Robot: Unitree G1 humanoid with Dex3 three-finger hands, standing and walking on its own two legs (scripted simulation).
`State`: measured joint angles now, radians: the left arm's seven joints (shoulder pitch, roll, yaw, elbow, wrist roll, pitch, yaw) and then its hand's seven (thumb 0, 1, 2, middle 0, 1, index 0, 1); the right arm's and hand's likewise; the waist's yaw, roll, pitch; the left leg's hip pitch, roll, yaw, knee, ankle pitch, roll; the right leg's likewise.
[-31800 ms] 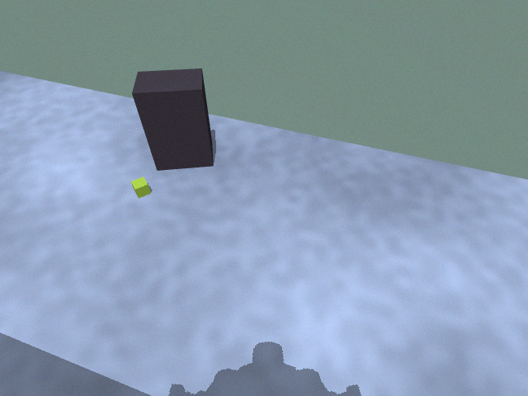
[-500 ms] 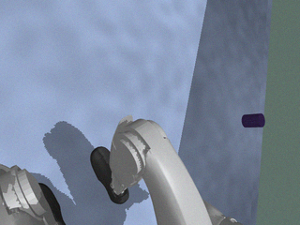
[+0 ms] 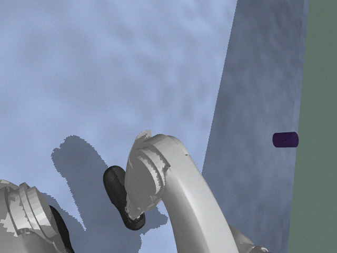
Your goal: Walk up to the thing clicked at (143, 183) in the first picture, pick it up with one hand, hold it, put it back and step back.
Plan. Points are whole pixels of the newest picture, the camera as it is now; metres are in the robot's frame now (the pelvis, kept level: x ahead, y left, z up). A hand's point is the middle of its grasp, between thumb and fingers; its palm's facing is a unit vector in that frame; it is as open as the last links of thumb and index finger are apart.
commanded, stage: settle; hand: left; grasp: from above
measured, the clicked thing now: out of the picture +0.47 +0.35 -0.28
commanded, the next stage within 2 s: lift in 0.70 s
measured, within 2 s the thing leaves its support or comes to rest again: neither
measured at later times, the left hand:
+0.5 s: hand out of the picture +0.44 +0.37 -0.18, palm faces -0.42 -0.19 -0.89, open 10.2 cm
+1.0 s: hand out of the picture +0.43 +0.37 -0.11, palm faces -0.42 -0.20 -0.88, open 10.2 cm
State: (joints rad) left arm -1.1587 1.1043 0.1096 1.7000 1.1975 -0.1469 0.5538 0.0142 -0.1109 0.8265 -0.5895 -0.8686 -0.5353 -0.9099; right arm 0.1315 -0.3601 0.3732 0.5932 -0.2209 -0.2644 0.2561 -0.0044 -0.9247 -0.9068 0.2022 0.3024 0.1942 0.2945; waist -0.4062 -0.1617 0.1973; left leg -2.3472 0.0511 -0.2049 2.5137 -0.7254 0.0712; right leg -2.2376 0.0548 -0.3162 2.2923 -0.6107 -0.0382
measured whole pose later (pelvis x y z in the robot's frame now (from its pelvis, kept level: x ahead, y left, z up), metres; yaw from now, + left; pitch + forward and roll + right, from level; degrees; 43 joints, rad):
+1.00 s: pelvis +0.00 -0.01 +0.04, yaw +8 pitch +36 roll -9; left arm -0.99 0.78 0.06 1.34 1.10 -0.08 0.23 0.01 -0.12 0.80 -0.65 -0.78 -0.59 -0.82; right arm 0.20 -0.30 0.12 0.66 -0.10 -0.05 0.18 0.00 -0.92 -0.91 0.20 0.30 0.19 0.29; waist -0.26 0.02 -0.06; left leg -2.28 0.02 -0.07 2.32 -0.69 0.06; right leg -2.22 0.02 -0.19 2.21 -0.63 -0.06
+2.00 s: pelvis +0.02 +0.00 +0.32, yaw +15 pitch +20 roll -3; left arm -0.43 0.45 -0.15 0.91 0.95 0.05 0.17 0.01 -0.14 0.82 -0.66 -0.77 -0.61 -0.81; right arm 0.24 -0.23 0.01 0.72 0.05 0.00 -0.05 0.00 -0.91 -0.91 0.21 0.30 0.20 0.30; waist -0.09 0.04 -0.18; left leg -1.19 0.00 -0.01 1.35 -0.52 0.04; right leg -1.17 0.05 -0.05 1.30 -0.48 -0.03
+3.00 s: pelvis +0.09 +0.01 +0.44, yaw +15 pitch +7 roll +0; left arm -0.33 0.35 -0.25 0.82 0.93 0.12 0.13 0.01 -0.12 0.79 -0.65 -0.77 -0.60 -0.77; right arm 0.24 -0.26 -0.03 0.73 0.07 0.02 -0.04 0.00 -0.90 -0.90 0.20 0.30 0.20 0.29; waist -0.03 0.05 -0.08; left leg -0.45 -0.01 0.02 0.65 -0.33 0.03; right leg -0.45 0.05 0.02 0.64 -0.31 -0.03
